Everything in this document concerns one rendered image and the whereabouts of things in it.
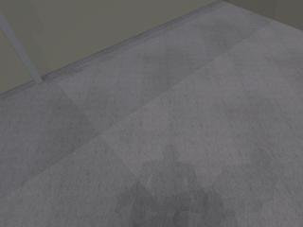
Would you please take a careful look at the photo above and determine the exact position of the panel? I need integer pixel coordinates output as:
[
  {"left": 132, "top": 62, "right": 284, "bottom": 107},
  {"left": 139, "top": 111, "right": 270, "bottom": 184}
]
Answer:
[{"left": 0, "top": 9, "right": 43, "bottom": 84}]

